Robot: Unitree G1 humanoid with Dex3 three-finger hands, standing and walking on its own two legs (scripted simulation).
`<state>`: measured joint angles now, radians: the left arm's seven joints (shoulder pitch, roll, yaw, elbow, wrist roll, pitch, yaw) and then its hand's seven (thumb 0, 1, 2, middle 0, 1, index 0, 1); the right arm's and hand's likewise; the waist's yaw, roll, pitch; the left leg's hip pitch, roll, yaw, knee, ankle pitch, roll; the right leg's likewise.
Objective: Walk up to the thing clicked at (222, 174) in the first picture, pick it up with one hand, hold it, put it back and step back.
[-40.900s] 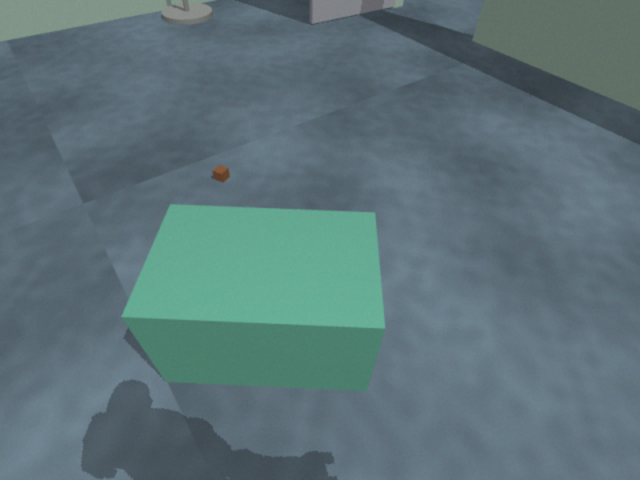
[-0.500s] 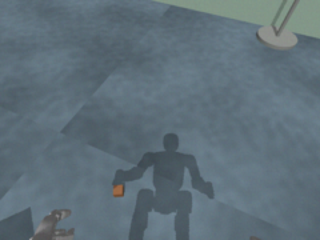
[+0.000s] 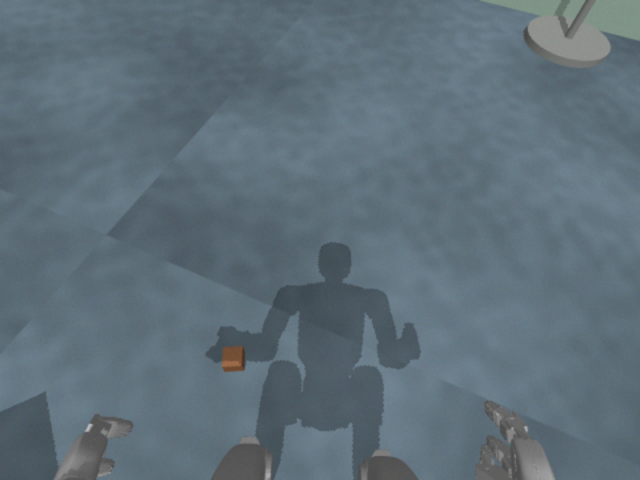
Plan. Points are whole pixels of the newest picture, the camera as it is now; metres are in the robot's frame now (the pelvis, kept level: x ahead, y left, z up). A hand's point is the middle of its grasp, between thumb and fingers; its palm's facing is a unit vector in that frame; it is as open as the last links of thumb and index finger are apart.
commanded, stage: rise first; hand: left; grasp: from above
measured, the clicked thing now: (233, 359) +0.44 +0.22 -0.67
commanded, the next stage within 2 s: none
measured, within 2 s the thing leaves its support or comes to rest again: neither
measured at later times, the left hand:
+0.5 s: hand (155, 440) +0.20 +0.27 -0.29, palm faces -0.41 -0.58 -0.70, open 13.9 cm
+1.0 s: hand (188, 386) +0.32 +0.27 -0.43, palm faces -0.47 -0.16 -0.87, open 13.9 cm
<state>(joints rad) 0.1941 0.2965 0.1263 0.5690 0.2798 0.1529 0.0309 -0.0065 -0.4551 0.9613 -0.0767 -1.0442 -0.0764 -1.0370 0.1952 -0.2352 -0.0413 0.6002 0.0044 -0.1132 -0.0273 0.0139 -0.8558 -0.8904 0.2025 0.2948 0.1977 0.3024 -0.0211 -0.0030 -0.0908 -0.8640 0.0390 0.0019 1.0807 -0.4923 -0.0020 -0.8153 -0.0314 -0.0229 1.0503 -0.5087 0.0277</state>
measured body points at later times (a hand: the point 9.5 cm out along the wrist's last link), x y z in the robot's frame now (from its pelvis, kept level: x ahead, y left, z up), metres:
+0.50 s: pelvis -0.04 +0.00 -0.14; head +0.13 +0.01 +0.28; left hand +0.22 +0.30 -0.25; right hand +0.16 -0.27 -0.24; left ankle +0.02 +0.12 -0.66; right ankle +0.00 -0.14 -0.66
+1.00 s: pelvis -0.09 -0.01 -0.29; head +0.12 +0.02 +0.11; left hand +0.34 +0.28 -0.38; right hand -0.01 -0.29 -0.42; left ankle +0.01 +0.12 -0.66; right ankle +0.00 -0.14 -0.66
